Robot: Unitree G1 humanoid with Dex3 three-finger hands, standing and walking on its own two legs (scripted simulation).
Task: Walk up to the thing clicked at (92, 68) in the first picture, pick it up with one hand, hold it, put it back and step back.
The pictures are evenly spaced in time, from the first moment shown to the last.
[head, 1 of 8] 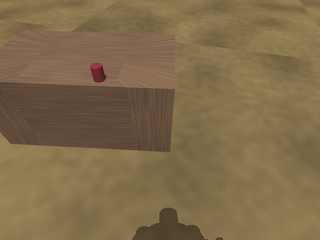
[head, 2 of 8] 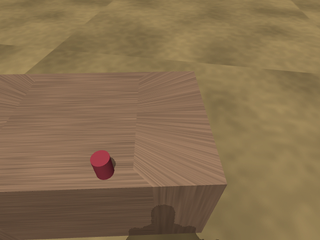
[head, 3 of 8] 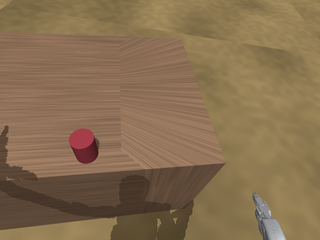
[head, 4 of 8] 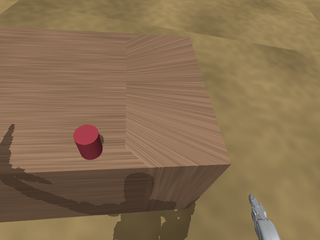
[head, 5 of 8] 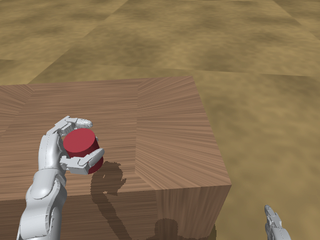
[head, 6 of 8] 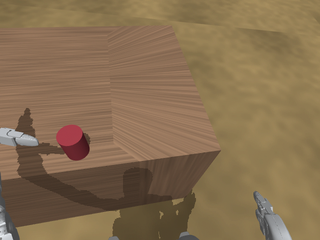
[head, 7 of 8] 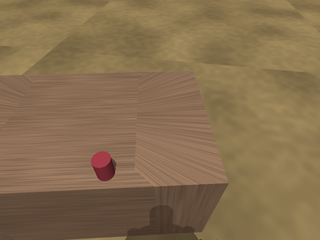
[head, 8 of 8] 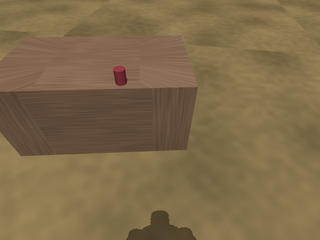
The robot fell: no
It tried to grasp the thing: yes
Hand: left
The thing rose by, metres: 0.23
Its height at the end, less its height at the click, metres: +0.00
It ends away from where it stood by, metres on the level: 0.00
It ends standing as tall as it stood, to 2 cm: yes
